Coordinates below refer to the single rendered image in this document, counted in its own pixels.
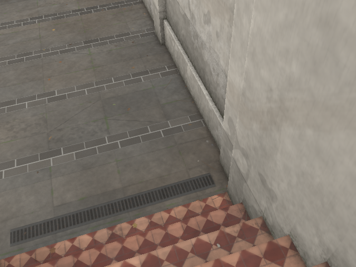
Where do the stairs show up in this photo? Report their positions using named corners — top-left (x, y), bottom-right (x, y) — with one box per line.
top-left (0, 192), bottom-right (330, 267)

